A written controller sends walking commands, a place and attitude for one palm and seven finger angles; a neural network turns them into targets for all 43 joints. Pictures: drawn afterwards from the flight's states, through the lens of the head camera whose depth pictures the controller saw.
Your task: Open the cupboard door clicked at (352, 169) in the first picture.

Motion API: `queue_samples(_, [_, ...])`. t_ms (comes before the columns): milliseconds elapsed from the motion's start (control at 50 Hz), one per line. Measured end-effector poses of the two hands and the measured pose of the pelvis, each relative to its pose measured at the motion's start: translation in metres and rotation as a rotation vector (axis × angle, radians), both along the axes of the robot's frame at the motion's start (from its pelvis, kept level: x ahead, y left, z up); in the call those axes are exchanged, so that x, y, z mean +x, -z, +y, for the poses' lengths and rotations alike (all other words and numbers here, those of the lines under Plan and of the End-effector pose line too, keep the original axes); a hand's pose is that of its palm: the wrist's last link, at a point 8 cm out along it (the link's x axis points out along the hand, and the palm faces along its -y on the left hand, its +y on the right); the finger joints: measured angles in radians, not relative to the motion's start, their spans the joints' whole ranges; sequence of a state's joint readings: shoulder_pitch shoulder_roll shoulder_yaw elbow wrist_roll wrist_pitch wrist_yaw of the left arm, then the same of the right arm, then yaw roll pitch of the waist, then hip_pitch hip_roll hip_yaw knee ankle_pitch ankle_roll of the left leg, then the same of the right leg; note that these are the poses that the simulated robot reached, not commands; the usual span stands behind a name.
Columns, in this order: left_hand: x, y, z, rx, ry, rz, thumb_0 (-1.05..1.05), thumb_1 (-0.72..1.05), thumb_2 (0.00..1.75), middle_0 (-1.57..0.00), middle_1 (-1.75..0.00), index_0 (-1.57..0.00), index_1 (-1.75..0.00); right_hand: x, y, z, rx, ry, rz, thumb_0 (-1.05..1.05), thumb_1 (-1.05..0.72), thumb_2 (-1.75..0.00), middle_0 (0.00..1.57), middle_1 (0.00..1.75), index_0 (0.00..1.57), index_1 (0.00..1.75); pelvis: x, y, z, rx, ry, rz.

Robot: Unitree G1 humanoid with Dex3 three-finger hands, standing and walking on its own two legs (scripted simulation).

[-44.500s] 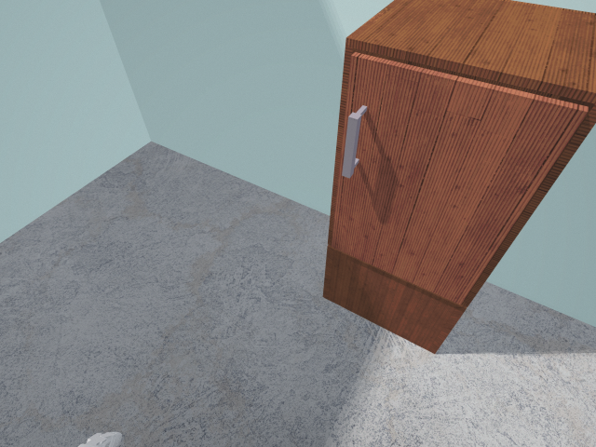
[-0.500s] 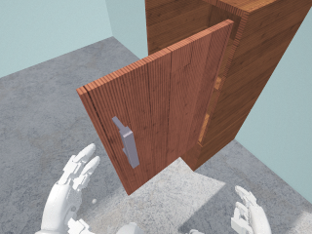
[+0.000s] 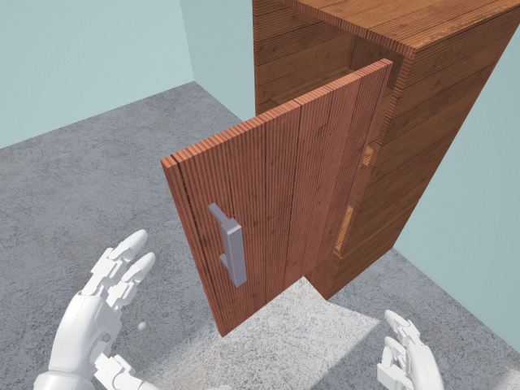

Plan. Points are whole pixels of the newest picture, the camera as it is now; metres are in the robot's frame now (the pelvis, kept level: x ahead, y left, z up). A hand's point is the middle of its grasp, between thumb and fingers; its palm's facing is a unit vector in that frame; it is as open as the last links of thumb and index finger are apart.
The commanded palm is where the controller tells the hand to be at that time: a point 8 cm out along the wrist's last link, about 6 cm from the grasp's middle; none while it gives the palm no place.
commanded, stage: draw the hand back to the body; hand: left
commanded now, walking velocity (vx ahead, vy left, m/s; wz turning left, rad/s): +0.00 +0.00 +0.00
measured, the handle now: (227, 246) +0.32 +0.08 +0.07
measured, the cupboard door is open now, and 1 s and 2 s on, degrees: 91 91 91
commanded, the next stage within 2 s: step back with the hand held close in 1.24 s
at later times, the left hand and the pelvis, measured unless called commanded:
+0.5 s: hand (71, 288) +0.20 +0.23 +0.15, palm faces +0.29 -0.88 -0.38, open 13.4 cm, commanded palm +0.16 +0.27 +0.18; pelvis +0.02 +0.01 +0.05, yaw -1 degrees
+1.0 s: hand (27, 234) +0.23 +0.26 +0.21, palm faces +0.44 -0.80 -0.41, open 7.9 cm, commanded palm +0.18 +0.29 +0.23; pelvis +0.03 +0.00 +0.06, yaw -2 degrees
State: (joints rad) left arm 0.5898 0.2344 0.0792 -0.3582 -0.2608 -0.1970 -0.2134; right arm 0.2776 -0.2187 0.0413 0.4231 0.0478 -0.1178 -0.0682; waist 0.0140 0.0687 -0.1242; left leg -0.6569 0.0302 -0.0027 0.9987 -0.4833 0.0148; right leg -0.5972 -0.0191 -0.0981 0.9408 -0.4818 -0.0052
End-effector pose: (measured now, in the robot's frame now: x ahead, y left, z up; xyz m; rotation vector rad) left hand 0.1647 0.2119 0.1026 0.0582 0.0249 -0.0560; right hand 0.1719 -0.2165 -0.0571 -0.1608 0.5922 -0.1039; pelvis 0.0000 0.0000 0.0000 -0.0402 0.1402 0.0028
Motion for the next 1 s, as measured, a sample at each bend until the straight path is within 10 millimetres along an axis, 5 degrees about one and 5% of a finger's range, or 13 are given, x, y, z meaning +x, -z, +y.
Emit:
queue_samples(180, [-0.004,-0.020,0.020,0.016,-0.027,-0.009,-0.01,-0.46,0.32,-0.15,-0.30,-0.16,-0.30,0.006,-0.015,0.004,-0.008,-0.013,-0.031,0.01,-0.90,-0.90,0.20,0.30,0.20,0.30,0.005,-0.011,0.005,-0.003,-0.002,-0.037])
queue_samples(280, [-0.005,-0.039,0.035,0.213,-0.196,0.020,-0.01,-0.36,0.36,-0.15,-0.30,-0.16,-0.30,0.010,-0.024,0.007,-0.037,-0.009,-0.022,0.01,-0.90,-0.90,0.20,0.30,0.20,0.30,0.008,-0.022,0.007,0.000,0.007,-0.071])
queue_samples(620, [0.011,-0.088,0.068,0.366,-0.397,-0.031,0.00,0.19,0.59,-0.18,-0.30,-0.19,-0.30,0.024,-0.036,0.015,-0.034,-0.034,0.045,0.01,-0.90,-0.90,0.20,0.30,0.20,0.30,0.028,-0.052,0.012,0.022,0.024,-0.165])
queue_samples(900, [0.021,-0.130,0.083,0.422,-0.482,-0.160,0.01,0.67,0.80,-0.20,-0.31,-0.21,-0.30,0.035,-0.040,0.000,-0.033,-0.032,0.066,0.01,-0.90,-0.90,0.20,0.30,0.20,0.30,0.032,-0.059,0.003,0.028,0.032,-0.196])
queue_samples(1000, [0.022,-0.128,0.080,0.408,-0.493,-0.155,0.01,0.80,0.86,-0.20,-0.30,-0.21,-0.30,0.032,-0.038,-0.008,-0.031,-0.020,0.078,0.01,-0.90,-0.90,0.20,0.30,0.20,0.30,0.031,-0.060,-0.001,0.029,0.035,-0.201])
